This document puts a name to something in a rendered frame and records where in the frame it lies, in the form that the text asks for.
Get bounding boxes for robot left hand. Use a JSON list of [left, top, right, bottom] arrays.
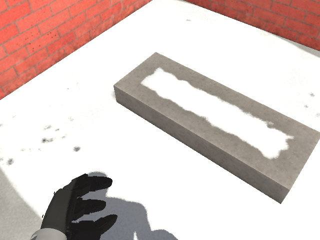
[[40, 173, 118, 240]]

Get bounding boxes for robot left forearm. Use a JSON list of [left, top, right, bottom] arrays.
[[30, 228, 67, 240]]

